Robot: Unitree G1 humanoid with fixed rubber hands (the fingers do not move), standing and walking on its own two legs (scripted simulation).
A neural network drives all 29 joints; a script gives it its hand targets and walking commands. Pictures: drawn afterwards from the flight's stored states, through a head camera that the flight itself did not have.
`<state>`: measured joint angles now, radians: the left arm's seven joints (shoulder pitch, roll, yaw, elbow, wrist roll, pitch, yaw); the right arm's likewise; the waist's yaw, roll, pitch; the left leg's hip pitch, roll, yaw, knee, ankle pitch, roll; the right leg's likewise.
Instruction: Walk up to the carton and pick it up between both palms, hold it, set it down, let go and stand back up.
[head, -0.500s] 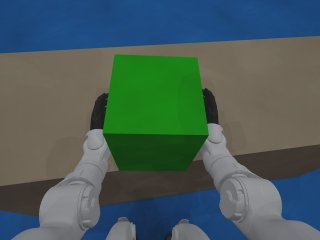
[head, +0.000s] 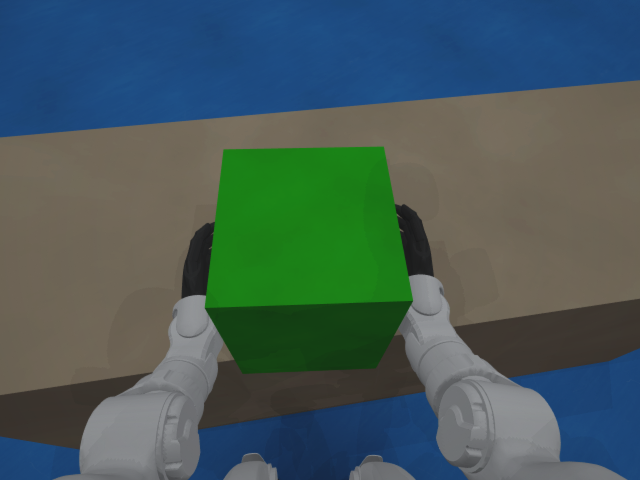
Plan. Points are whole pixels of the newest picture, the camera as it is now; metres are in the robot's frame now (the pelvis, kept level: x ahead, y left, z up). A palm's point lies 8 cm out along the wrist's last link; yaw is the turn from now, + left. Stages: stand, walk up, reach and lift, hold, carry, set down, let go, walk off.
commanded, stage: reach and lift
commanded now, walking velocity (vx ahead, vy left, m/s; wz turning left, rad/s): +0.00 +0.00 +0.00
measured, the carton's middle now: (307, 269) +0.39 +0.00 -0.01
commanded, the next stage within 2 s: none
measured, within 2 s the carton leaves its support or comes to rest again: leaves its support in 0.92 s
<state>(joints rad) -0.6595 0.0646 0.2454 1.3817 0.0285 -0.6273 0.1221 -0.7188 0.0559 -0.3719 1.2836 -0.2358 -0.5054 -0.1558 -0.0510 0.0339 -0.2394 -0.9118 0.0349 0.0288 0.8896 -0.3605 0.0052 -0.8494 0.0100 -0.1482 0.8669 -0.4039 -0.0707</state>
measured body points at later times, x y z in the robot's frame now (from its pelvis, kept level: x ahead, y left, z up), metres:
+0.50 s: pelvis +0.00 +0.00 +0.00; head +0.08 +0.00 +0.45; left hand +0.38 +0.15 -0.01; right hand +0.39 -0.14 +0.00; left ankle +0.02 +0.11 -0.69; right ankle +0.00 -0.07 -0.69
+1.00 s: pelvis -0.01 +0.00 +0.00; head +0.04 +0.00 +0.45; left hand +0.38 +0.14 -0.01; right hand +0.38 -0.15 +0.01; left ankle +0.02 +0.11 -0.69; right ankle +0.00 -0.07 -0.69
